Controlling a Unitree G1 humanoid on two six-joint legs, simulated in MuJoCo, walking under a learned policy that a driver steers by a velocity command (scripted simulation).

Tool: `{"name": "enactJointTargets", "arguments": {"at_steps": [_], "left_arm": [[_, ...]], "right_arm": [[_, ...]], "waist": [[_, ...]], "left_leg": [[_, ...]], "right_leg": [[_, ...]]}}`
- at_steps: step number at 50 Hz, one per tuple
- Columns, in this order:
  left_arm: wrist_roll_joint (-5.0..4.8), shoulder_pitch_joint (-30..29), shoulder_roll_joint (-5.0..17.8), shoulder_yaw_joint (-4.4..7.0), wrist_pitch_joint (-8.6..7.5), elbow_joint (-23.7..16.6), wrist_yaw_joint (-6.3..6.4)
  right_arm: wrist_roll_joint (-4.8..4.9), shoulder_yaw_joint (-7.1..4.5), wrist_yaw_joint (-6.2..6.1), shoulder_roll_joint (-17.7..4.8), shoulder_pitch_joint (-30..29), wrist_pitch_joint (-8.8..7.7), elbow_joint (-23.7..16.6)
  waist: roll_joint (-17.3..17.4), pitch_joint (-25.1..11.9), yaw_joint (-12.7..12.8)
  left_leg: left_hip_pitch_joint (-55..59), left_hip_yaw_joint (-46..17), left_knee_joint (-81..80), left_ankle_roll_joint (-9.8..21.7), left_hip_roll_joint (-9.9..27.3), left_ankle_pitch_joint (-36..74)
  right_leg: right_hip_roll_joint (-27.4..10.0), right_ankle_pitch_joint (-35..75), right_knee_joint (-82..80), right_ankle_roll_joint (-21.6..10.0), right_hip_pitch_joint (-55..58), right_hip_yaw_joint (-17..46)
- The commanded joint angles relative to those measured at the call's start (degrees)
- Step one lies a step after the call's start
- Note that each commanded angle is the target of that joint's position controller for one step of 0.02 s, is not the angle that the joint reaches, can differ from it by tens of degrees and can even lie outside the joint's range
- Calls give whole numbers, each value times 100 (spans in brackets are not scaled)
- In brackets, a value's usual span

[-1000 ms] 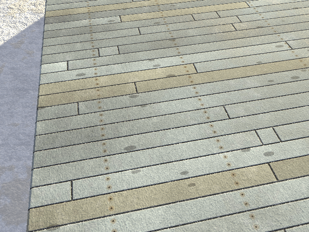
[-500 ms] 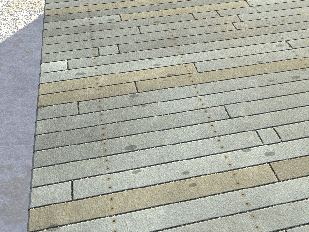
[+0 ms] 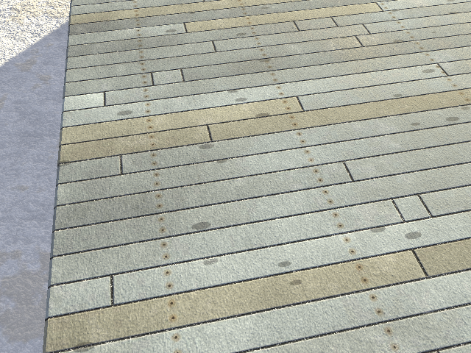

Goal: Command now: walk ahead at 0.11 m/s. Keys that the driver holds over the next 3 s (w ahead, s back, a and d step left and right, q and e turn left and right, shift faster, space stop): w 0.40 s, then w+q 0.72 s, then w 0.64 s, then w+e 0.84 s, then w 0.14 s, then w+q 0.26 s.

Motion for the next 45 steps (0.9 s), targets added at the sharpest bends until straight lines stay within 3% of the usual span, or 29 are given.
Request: {"name": "enactJointTargets", "arguments": {"at_steps": [1,3,5,7,8,10,12,13,14,15,16,18,20,23,29,31,33,34,35,36,37,38,39,40,41,42,43,44,45], "left_arm": [[16,502,493,104,14,-42,9],[47,432,551,159,58,-175,-21],[80,284,436,155,45,-370,-66],[157,-62,188,111,-76,-643,-140],[191,-220,192,117,-156,-746,-189],[137,-110,319,179,-263,-837,-285],[67,902,64,171,-332,-548,-326],[25,1551,165,245,-326,-317,-294],[105,2172,587,362,-338,-206,-208],[67,2596,1146,498,-299,-132,-192],[98,2161,1054,480,-256,-227,-149],[78,1397,756,375,-374,-546,-167],[46,1164,657,325,-495,-604,-126],[49,1547,420,235,-581,-437,-115],[74,1496,649,207,-661,-381,-88],[60,1521,773,227,-702,-333,-67],[65,1488,1038,307,-657,-345,-48],[35,1441,1157,342,-629,-386,-66],[38,1411,989,309,-614,-575,-120],[-109,1681,440,253,-632,-889,-236],[-38,1000,803,322,-667,-1053,-264],[-24,326,916,340,-725,-1340,-281],[14,151,957,367,-760,-1407,-270],[129,-5,936,403,-688,-1483,-254],[196,265,753,365,-568,-1521,-279],[228,277,720,367,-467,-1553,-292],[221,191,658,370,-384,-1644,-321],[121,-21,786,441,-290,-1675,-293],[137,-284,815,453,-246,-1806,-291]], "right_arm": [[-18,-119,-1,-548,470,23,-63],[-46,-174,32,-609,573,80,-128],[-52,-198,55,-609,894,95,-136],[-91,-291,57,-816,1419,63,-14],[-113,-340,58,-864,1538,44,18],[-136,-384,72,-960,1037,-10,-169],[9,-394,99,-938,109,-23,-435],[-7,-394,105,-897,-199,-42,-541],[-29,-298,138,-542,-453,-112,-724],[-68,-207,183,-260,-639,-168,-1025],[-206,-243,256,-528,-675,-205,-1090],[-162,-269,366,-500,-343,-344,-876],[-176,-311,455,-510,-297,-349,-845],[-122,-305,470,-395,-637,-257,-950],[-103,-132,502,-254,-2022,-235,-1648],[-74,-198,448,-422,-1716,-264,-1614],[-35,-352,385,-708,-447,-334,-1239],[-74,-455,350,-884,309,-358,-991],[-167,-596,321,-1314,965,-349,-879],[-176,-704,356,-1798,948,-304,-933],[-40,-703,374,-1700,579,-277,-960],[-13,-615,351,-1417,123,-309,-1044],[-31,-531,353,-1116,-99,-358,-1042],[-10,-468,348,-959,-197,-408,-1058],[-12,-439,307,-933,-254,-437,-1046],[5,-414,288,-888,-225,-491,-1041],[21,-387,279,-872,-175,-535,-1061],[69,-387,276,-970,-256,-543,-1112],[86,-397,259,-1084,-93,-547,-1121]], "waist": [[-2,302,-15],[19,648,-61],[206,905,-195],[877,880,-401],[969,839,-457],[749,676,-156],[593,573,539],[331,668,857],[-811,541,1080],[-1867,657,1133],[-1275,1117,800],[-344,1055,358],[-433,783,159],[-349,598,142],[-553,765,212],[-573,457,31],[-598,-343,-503],[-582,-722,-849],[-238,-1150,-1036],[1135,-1676,-600],[273,-1333,-600],[52,-603,-458],[-465,-237,-201],[-608,-46,-6],[-248,-146,237],[-221,-92,325],[-160,-87,359],[-198,2,376],[-76,77,304]], "left_leg": [[170,-348,-241,242,269,-977],[-174,-498,-111,440,219,-2535],[-138,-1078,-246,679,492,-3390],[417,-2341,-923,1113,1301,-3832],[293,-2878,-1310,1326,1697,-3724],[-354,-2766,-1468,1300,1784,-3276],[-1794,-1571,-984,864,1129,-2781],[-2520,-1002,-260,663,676,-2681],[-3263,-213,1384,390,83,-2328],[-3990,377,2728,303,-305,-2118],[-4055,32,3502,410,106,-1713],[-3732,-83,3816,386,358,-821],[-3456,37,3697,228,424,-315],[-3606,308,3720,223,249,-32],[-2489,742,1608,504,-13,555],[-1688,946,1363,795,-309,494],[-338,992,1151,1048,-642,348],[732,847,751,1195,-599,403],[1970,-607,621,1486,497,-580],[3105,-4335,-304,2659,2259,-480],[2783,-4534,-897,2557,2012,-837],[2000,-3646,-936,2274,1904,-594],[1156,-3084,-1034,2011,1697,305],[468,-2466,-1005,1733,1298,1263],[88,-2228,-1082,1818,1223,1478],[-158,-2026,-1113,1794,1087,1691],[-247,-1804,-1066,1726,959,1960],[-242,-1573,-1105,1572,785,2058],[-306,-1503,-1146,1514,713,2215]], "right_leg": [[-247,-692,-329,-298,-793,206],[-141,-2218,-54,-465,-1412,269],[-84,-2706,409,-515,-2238,296],[100,-1660,1506,-393,-2842,-281],[22,-1115,1975,-348,-2736,-494],[-181,-1150,2064,-377,-2112,-384],[38,-604,794,-475,-22,-608],[188,-548,251,-482,868,-570],[-857,-1656,-670,-587,1503,928],[-2034,-3085,-1701,-970,1384,3015],[-2187,-3268,-1742,-1277,738,3276],[-1702,-1563,-1655,-1173,545,2181],[-1460,-609,-1739,-1162,476,1589],[-1156,1604,-1475,-933,878,450],[-1280,3126,-1527,-874,418,-501],[-1334,5168,-808,-774,703,-806],[-1341,6317,995,-658,870,-1033],[-1228,5650,2186,-578,411,-1153],[-994,3329,3853,-514,-816,-1152],[324,-1306,6253,-248,-2907,-819],[21,-801,6604,-347,-3632,-14],[-298,-240,6306,-413,-3832,12],[-507,57,5836,-417,-3463,-16],[-628,76,5512,-367,-3002,17],[-655,-94,5309,-249,-2686,7],[-713,-216,5107,-156,-2562,3],[-716,-247,4899,-74,-2592,-61],[-687,19,4509,-59,-2722,-210],[-681,259,4213,-16,-2831,-296]]}}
